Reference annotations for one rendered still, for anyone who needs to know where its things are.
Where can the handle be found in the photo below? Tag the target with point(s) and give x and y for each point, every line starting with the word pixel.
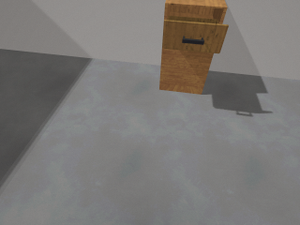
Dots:
pixel 193 41

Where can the drawer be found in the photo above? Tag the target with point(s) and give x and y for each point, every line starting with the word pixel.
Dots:
pixel 177 27

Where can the cabinet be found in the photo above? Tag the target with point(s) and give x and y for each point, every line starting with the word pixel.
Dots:
pixel 186 71

